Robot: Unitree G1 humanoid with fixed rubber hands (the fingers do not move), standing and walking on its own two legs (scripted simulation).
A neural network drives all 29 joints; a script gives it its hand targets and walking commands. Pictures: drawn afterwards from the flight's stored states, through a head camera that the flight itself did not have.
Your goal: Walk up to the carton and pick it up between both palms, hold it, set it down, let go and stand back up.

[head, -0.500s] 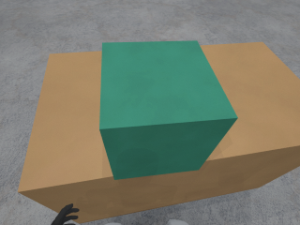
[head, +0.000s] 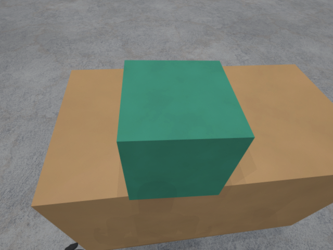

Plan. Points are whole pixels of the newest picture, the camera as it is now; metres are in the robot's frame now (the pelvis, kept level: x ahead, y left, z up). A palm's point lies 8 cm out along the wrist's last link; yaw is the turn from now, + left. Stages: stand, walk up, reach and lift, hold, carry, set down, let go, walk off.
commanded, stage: walk up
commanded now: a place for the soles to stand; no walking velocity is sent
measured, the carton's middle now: (174, 130) +0.42 -0.01 +0.05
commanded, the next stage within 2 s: none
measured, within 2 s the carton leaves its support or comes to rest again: neither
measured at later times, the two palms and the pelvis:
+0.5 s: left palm out of the picture +0.06 +0.24 -0.14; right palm out of the picture +0.06 -0.27 -0.11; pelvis +0.00 -0.02 +0.00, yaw +4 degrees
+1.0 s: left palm out of the picture +0.04 +0.22 -0.14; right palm out of the picture +0.13 -0.34 -0.13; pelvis -0.03 -0.08 -0.03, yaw +11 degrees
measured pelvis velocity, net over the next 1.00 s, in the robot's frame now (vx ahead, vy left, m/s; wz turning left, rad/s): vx -0.03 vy -0.08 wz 0.19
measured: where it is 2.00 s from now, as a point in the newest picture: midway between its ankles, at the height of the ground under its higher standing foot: outside the picture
